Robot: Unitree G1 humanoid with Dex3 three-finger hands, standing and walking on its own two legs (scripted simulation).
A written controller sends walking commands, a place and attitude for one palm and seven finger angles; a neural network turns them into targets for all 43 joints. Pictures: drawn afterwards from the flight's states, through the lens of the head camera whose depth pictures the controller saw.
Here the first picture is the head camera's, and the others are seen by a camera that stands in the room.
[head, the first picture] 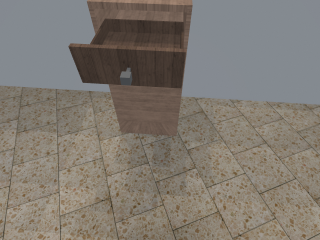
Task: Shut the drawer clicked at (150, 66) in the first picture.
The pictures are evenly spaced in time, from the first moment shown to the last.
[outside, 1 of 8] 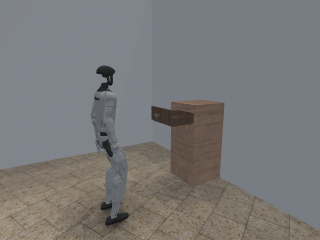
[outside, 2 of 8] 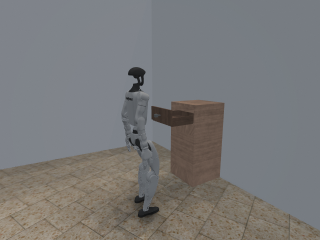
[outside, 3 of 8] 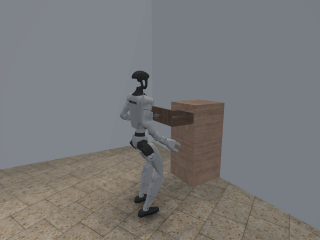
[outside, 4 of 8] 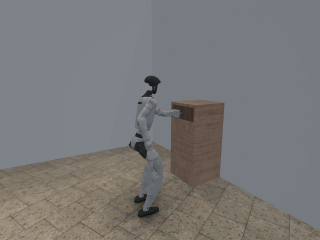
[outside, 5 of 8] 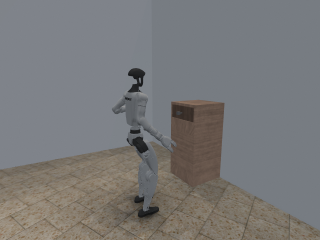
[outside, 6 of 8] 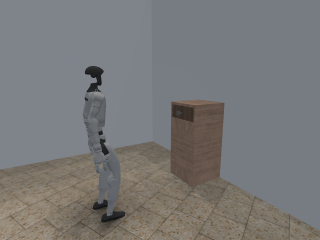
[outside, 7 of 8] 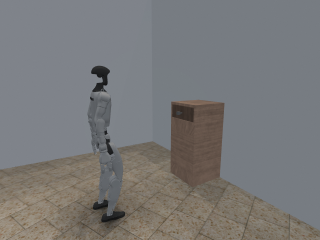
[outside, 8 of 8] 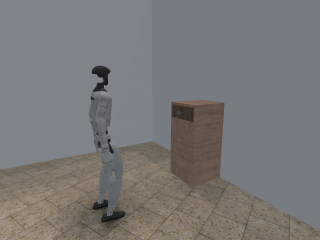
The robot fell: no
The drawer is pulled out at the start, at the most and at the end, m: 0.30 0.30 0.00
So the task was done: yes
